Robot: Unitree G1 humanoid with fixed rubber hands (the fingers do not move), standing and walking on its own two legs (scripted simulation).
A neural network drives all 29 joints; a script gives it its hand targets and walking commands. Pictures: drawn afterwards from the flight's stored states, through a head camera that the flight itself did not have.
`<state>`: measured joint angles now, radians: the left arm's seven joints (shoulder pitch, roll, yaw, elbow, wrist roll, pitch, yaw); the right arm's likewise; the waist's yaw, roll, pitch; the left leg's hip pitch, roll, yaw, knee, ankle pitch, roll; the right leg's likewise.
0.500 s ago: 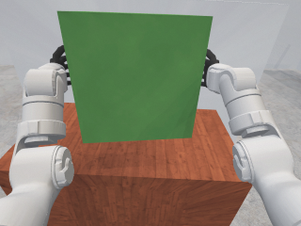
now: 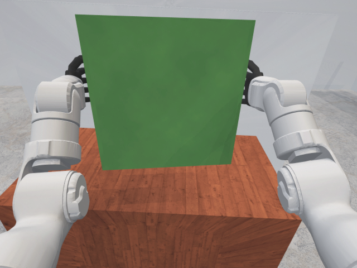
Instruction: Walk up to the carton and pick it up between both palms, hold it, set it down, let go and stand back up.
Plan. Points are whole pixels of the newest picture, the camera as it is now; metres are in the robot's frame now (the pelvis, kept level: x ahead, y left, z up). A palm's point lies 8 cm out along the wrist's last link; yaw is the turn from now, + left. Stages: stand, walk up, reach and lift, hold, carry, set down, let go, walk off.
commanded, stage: hold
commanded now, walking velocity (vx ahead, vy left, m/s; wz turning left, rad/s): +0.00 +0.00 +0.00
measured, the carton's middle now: (165, 86) +0.42 +0.01 +0.31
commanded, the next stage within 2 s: none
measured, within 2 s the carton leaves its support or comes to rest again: neither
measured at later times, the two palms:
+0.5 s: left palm (72, 87) +0.36 +0.20 +0.32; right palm (249, 87) +0.35 -0.17 +0.33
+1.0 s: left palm (74, 92) +0.38 +0.20 +0.31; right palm (245, 91) +0.36 -0.17 +0.31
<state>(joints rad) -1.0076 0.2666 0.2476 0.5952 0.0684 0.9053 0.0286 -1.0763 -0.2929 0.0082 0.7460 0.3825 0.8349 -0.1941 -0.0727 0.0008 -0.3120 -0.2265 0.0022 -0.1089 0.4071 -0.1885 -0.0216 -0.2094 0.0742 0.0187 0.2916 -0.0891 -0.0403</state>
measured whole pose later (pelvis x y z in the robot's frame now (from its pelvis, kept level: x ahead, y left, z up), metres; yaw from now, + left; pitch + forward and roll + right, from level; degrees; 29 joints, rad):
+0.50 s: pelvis +0.00 +0.00 +0.00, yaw +0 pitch +0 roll -1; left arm -1.04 0.28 0.25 0.66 0.08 0.88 0.01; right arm -1.11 -0.29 0.02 0.80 0.37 0.83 -0.19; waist -0.07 -0.01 -0.31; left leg -0.22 0.00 -0.11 0.39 -0.18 -0.02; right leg -0.20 0.07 0.02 0.28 -0.08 -0.04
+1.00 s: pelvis +0.01 +0.00 +0.00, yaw +0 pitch +1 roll -1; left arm -0.97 0.27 0.24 0.55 0.06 0.90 0.02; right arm -1.04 -0.30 0.06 0.69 0.41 0.83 -0.21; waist -0.07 -0.01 -0.30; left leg -0.22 0.01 -0.12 0.39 -0.19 -0.02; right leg -0.19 0.08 0.03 0.25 -0.08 -0.04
